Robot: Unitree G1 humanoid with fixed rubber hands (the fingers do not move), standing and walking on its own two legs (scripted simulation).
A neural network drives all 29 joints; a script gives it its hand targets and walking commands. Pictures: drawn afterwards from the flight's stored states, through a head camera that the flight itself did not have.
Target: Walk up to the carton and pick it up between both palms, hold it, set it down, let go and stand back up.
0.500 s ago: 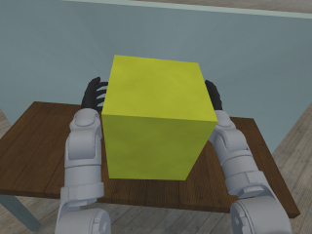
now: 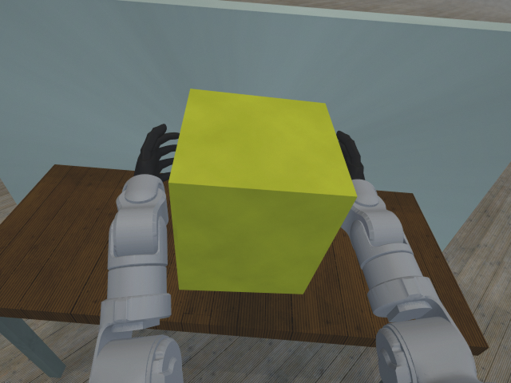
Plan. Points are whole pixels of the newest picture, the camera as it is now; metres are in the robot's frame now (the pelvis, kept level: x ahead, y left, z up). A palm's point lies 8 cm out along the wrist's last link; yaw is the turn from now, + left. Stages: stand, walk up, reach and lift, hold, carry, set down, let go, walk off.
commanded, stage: hold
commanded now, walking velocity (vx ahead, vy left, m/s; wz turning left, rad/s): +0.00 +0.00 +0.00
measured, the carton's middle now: (250, 198) +0.37 +0.01 +0.14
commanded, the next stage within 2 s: none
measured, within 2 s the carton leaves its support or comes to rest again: neither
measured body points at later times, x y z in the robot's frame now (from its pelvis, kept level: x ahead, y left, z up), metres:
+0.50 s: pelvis +0.00 +0.00 +0.00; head -0.05 +0.03 +0.45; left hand +0.37 +0.16 +0.19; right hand +0.38 -0.15 +0.18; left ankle +0.03 +0.11 -0.75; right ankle +0.01 -0.10 -0.75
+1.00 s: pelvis +0.00 +0.00 +0.00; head -0.04 +0.03 +0.45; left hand +0.37 +0.15 +0.18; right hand +0.38 -0.15 +0.17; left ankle +0.03 +0.11 -0.75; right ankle +0.01 -0.10 -0.75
